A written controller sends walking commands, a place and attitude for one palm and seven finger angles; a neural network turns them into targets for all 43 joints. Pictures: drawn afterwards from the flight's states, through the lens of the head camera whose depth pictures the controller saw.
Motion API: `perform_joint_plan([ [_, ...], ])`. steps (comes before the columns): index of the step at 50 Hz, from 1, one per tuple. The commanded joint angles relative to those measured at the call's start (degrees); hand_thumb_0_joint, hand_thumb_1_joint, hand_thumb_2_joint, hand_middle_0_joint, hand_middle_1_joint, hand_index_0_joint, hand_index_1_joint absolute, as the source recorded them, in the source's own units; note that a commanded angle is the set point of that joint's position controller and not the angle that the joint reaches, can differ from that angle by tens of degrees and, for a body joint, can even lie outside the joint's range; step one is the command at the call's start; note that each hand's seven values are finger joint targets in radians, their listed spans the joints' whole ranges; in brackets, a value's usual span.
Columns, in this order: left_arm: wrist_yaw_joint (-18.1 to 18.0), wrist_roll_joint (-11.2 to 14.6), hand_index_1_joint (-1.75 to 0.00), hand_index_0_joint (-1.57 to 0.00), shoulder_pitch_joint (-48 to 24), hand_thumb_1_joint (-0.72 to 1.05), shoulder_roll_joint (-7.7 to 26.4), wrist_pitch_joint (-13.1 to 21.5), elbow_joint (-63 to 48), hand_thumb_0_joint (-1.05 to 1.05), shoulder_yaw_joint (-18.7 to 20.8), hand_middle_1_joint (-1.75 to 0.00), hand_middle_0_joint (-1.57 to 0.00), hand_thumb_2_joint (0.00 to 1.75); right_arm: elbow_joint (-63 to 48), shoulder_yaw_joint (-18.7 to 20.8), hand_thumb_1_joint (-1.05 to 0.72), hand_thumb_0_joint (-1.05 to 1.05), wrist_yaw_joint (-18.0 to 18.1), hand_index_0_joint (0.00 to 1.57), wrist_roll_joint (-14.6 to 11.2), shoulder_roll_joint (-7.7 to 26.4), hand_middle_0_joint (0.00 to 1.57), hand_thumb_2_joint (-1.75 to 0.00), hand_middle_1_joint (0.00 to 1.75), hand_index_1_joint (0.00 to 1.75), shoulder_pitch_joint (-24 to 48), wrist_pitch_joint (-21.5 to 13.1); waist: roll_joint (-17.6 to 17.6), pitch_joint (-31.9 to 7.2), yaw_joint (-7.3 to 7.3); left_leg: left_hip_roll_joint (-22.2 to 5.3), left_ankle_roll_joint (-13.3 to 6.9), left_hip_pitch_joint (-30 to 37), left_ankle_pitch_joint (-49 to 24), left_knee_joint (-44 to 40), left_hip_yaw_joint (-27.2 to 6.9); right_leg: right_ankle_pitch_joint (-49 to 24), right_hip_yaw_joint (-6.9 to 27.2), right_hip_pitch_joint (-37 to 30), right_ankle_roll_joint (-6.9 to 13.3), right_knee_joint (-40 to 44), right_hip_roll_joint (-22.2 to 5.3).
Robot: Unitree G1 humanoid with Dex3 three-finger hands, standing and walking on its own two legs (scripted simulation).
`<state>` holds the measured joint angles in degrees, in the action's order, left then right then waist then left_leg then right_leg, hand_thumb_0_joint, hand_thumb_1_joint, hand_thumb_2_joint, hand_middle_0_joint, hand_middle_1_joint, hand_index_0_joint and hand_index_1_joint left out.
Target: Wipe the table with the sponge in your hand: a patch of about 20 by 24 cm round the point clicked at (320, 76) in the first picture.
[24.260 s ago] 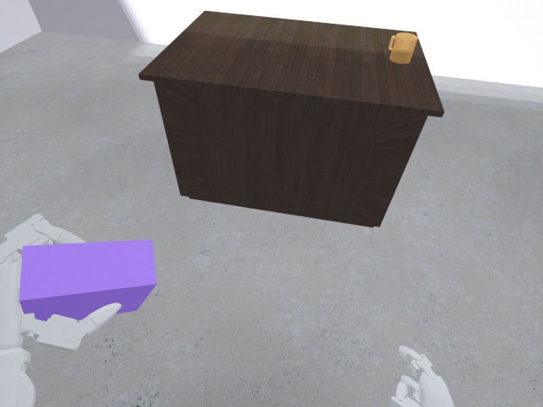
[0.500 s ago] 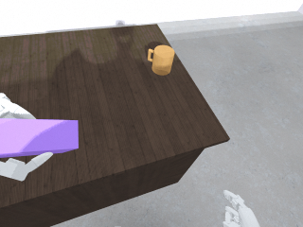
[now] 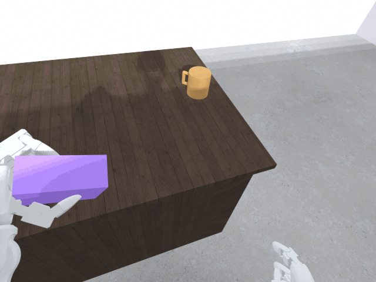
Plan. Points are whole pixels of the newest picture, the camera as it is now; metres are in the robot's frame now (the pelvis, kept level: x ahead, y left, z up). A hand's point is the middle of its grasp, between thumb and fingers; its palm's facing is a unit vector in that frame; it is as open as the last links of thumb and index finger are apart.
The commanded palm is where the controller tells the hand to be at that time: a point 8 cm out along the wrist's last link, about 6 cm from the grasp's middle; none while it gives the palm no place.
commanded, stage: come to a stop and stand still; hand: left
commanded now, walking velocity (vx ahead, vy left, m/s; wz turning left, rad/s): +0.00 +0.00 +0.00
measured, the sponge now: (75, 180) +0.24 +0.22 +0.14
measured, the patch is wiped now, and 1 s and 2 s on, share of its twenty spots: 0.00 0.00 0.00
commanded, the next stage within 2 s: look again from close up in 0.16 s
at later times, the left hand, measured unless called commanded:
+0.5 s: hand (50, 175) +0.22 +0.25 +0.17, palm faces +0.37 -0.87 -0.33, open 9.5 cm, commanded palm +0.17 +0.27 +0.18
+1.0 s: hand (78, 177) +0.24 +0.22 +0.14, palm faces +0.20 -0.78 -0.59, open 9.5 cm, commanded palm +0.19 +0.27 +0.19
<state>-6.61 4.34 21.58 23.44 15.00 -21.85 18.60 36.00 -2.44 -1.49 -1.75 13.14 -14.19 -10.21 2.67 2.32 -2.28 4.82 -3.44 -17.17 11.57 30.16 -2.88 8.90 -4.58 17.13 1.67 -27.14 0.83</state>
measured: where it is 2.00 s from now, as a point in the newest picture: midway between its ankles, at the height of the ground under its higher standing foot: outside the picture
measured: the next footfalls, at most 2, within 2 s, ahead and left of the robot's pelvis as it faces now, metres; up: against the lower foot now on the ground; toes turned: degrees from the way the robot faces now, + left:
none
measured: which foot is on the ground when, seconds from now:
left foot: down 0.00-1.00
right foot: down 0.00-1.00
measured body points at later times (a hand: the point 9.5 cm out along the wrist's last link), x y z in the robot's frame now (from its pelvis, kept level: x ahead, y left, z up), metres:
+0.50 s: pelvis +0.01 -0.01 +0.00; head +0.02 +0.01 +0.45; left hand +0.20 +0.29 +0.18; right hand +0.18 -0.23 -0.07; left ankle +0.05 +0.07 -0.73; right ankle +0.06 -0.10 -0.73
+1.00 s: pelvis +0.03 -0.02 -0.01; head +0.04 -0.03 +0.44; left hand +0.22 +0.26 +0.17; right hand +0.23 -0.24 -0.08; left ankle +0.05 +0.08 -0.73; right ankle +0.06 -0.10 -0.73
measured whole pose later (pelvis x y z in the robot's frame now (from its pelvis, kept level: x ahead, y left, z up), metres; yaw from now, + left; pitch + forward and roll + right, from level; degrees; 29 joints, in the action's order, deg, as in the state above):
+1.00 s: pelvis +0.03 -0.02 -0.01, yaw -3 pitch +0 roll +1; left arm -1.6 -0.6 30.3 28.0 -1.5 -29.8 18.0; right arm 32.4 -3.2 0.6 -0.3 13.8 -8.6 -4.0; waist -0.9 0.1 -2.4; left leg 3.2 -2.5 -16.5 16.9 33.8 0.4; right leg 15.1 -0.8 18.9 3.2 -34.4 2.8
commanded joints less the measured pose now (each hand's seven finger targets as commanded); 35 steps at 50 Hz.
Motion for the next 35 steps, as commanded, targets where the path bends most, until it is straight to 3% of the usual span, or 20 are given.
perform_joint_plan([
  [1,-1.1,1.4,-1.6,-1.2,-6.3,0.1,10.6,4.0,-12.4,0.0,7.4,-1.6,-1.2,1.3,-8.3,3.7,-0.9,0.0,0.4,0.2,0.0,8.0,0.2,-0.9,0.3,0.3,5.4,-3.7,-5.0,-5.5,0.24,-7.8,1.4,-5.0,13.8,-9.9,-8.2,10.9,8.2,-5.5,-0.1,6.3,-6.7],
  [2,-1.1,1.4,-1.6,-1.2,-5.3,0.1,11.0,3.7,-11.4,0.0,7.7,-1.6,-1.2,1.3,-7.9,3.7,-0.9,0.0,0.4,0.2,-0.2,8.4,0.2,-0.9,0.3,0.3,5.9,-3.7,-6.1,-6.0,0.53,-7.9,1.5,-3.4,13.0,-10.3,-8.7,10.8,8.3,-4.7,0.1,6.0,-6.4],
  [3,-0.9,1.6,-1.6,-1.2,-5.4,0.1,9.2,3.8,-11.7,0.0,6.4,-1.6,-1.2,1.3,-8.1,3.6,-0.9,0.0,0.5,0.2,-0.1,7.6,0.2,-0.9,0.3,0.3,5.2,-3.6,-6.0,-6.1,0.41,-8.2,1.7,-3.9,13.2,-10.8,-8.6,10.5,7.4,-5.5,-0.2,5.8,-6.5],
  [6,-0.9,1.8,-1.6,-1.2,-4.9,0.1,9.5,3.9,-12.5,0.0,6.4,-1.6,-1.2,1.3,-8.0,3.8,-0.9,0.0,0.4,0.2,0.0,7.8,0.2,-0.9,0.3,0.3,5.4,-4.1,-3.9,-5.8,0.32,-7.7,1.4,-3.9,12.5,-9.6,-7.9,11.4,8.2,-5.1,-0.1,7.0,-6.8],
  [9,-0.9,1.8,-1.6,-1.2,-5.2,0.1,9.8,3.9,-14.2,0.0,6.3,-1.6,-1.2,1.3,-8.1,3.8,-0.9,0.0,0.5,0.2,-0.1,7.8,0.2,-0.9,0.3,0.3,5.7,-4.3,-6.0,-6.5,0.44,-7.9,1.5,-3.3,11.1,-10.0,-8.3,9.9,8.1,-5.5,-0.1,6.1,-6.6],
  [11,-0.9,1.9,-1.6,-1.2,-4.7,0.1,10.0,3.7,-14.3,0.0,6.6,-1.6,-1.2,1.3,-7.9,3.8,-0.9,0.0,0.5,0.2,0.0,7.5,0.2,-0.9,0.3,0.3,5.8,-4.4,-5.5,-6.4,0.49,-7.7,1.6,-3.5,10.2,-9.6,-8.1,9.3,8.4,-5.6,-0.1,6.4,-6.7],
  [12,-1.0,1.9,-1.6,-1.2,-4.6,0.1,11.9,3.5,-14.1,0.0,8.2,-1.6,-1.2,1.3,-7.8,3.9,-0.9,0.0,0.7,0.2,-0.1,8.1,0.2,-0.9,0.3,0.3,6.3,-4.3,-7.4,-7.2,0.74,-7.8,1.6,-2.7,9.5,-9.9,-8.5,8.7,8.5,-5.7,0.1,5.8,-6.6],
  [13,-0.8,1.9,-1.6,-1.2,-5.1,0.1,10.1,3.6,-15.0,0.0,6.7,-1.6,-1.2,1.3,-7.8,3.7,-0.9,0.0,0.7,0.2,-0.1,7.3,0.2,-0.9,0.3,0.3,5.8,-4.3,-7.4,-7.6,0.72,-8.1,1.7,-3.1,9.7,-10.3,-8.8,8.2,7.7,-6.6,-0.2,5.2,-6.6],
  [14,-0.9,1.9,-1.6,-1.2,-5.6,0.1,11.0,3.7,-15.5,0.0,7.3,-1.6,-1.2,1.3,-8.0,3.8,-0.9,0.0,0.8,0.2,-0.1,7.7,0.2,-0.9,0.3,0.3,6.0,-4.5,-7.6,-7.1,0.61,-8.2,1.8,-3.7,9.5,-10.4,-9.2,7.6,7.8,-6.7,-0.2,4.9,-6.4],
  [16,-0.8,2.3,-1.6,-1.2,-4.2,0.1,11.2,3.4,-15.1,0.0,8.0,-1.6,-1.2,1.3,-8.0,3.9,-0.9,0.0,0.9,0.2,-0.1,7.2,0.2,-0.9,0.3,0.3,5.8,-4.5,-5.5,-7.8,0.56,-7.7,2.0,-2.8,7.1,-9.4,-8.6,6.3,8.2,-6.8,-0.1,5.4,-6.9],
  [17,-0.8,2.4,-1.6,-1.2,-4.0,0.1,12.3,3.1,-14.8,0.0,8.6,-1.6,-1.2,1.3,-7.9,4.0,-0.9,0.0,1.0,0.2,-0.2,7.8,0.2,-0.9,0.3,0.3,6.5,-4.3,-7.4,-8.2,0.85,-7.8,2.1,-1.2,5.9,-9.5,-9.0,6.1,8.4,-5.9,0.1,5.2,-6.9],
  [26,0.0,3.5,-1.6,-1.2,-2.5,0.1,9.6,2.0,-13.3,0.0,7.1,-1.6,-1.2,1.3,-9.0,4.5,-0.9,0.0,1.6,0.2,-0.6,7.1,0.2,-0.9,0.3,0.3,6.2,-3.9,-3.3,-7.9,0.76,-7.5,2.7,0.7,2.2,-8.8,-8.1,4.1,8.9,-5.7,-0.1,7.3,-7.9],
  [27,-0.2,3.5,-1.6,-1.2,-1.8,0.1,10.8,1.6,-12.2,0.0,8.3,-1.6,-1.2,1.3,-8.7,4.5,-0.9,0.0,1.7,0.2,-0.8,7.2,0.2,-0.9,0.3,0.3,7.0,-3.8,-4.0,-8.1,0.82,-7.5,2.6,1.8,1.4,-8.9,-8.1,3.8,9.1,-5.0,-0.1,7.4,-7.8],
  [28,0.1,3.6,-1.6,-1.2,-2.1,0.1,8.9,1.6,-12.8,0.0,6.5,-1.6,-1.2,1.3,-8.9,4.3,-0.9,0.0,1.7,0.2,-0.6,6.8,0.2,-0.9,0.3,0.3,6.4,-3.6,-4.3,-8.3,0.88,-7.6,2.7,1.3,1.4,-9.2,-7.9,3.5,8.3,-5.9,-0.2,7.2,-7.8],
  [31,0.1,3.6,-1.6,-1.2,-3.1,0.1,8.9,1.5,-14.0,0.0,6.1,-1.6,-1.2,1.3,-9.4,4.5,-0.9,0.0,1.8,0.2,-0.8,7.0,0.2,-0.9,0.3,0.3,6.8,-3.7,-4.6,-7.6,0.9,-7.7,2.7,1.3,1.4,-9.2,-8.3,3.6,8.8,-5.7,-0.3,7.6,-7.9],
  [32,-0.3,-3.4,-1.6,-1.2,-53.7,0.1,52.3,10.5,-37.5,0.0,17.5,-1.6,-1.2,1.3,-17.5,-8.3,-0.9,0.0,6.7,0.2,-5.2,11.2,0.2,-0.9,0.3,0.3,-2.4,-0.3,-21.3,-5.6,6.03,-7.5,-1.9,-14.5,21.6,-7.4,-6.6,10.2,8.4,-15.2,-4.9,0.7,-0.4],
  [33,0.7,-5.1,-1.6,-1.2,-39.0,0.1,25.6,-1.3,-8.7,0.0,18.5,-1.6,-1.2,1.3,-8.9,3.3,-0.9,0.0,5.8,0.2,2.9,5.2,0.2,-0.9,0.3,0.3,9.5,-0.9,-17.4,-17.6,-1.61,-4.0,2.2,1.1,4.4,-5.1,0.5,8.5,3.9,-9.5,0.1,-0.9,-1.3],
  [34,0.3,-2.2,-1.6,-1.2,-27.1,0.1,19.1,-3.7,-3.6,0.0,8.8,-1.6,-1.2,1.3,-9.1,3.2,-0.9,0.0,2.3,0.2,3.5,8.3,0.2,-0.9,0.3,0.3,7.6,-2.0,-12.6,-9.5,0.98,-3.5,4.2,1.2,1.4,-6.7,-1.6,5.9,0.0,-3.4,1.0,0.2,0.2],
  [35,-0.3,-3.6,-1.6,-1.2,-23.1,0.1,17.3,-5.1,-5.4,0.0,10.9,-1.6,-1.2,1.3,-8.0,4.6,-0.9,0.0,1.7,0.2,2.8,10.9,0.2,-0.9,0.3,0.3,7.3,-1.0,-11.8,-14.9,0.46,-5.0,5.3,6.3,0.3,-6.0,-2.3,3.6,0.1,-1.1,1.3,-2.6,1.6],
])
